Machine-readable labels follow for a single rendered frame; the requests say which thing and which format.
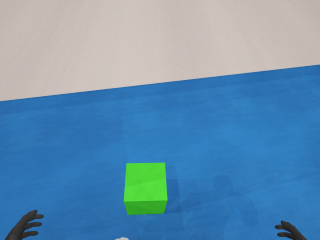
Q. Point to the carton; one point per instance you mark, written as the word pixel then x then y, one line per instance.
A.
pixel 145 189

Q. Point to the left robot hand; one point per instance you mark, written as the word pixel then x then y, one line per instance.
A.
pixel 17 233

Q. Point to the right robot hand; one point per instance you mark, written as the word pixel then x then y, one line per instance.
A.
pixel 294 233

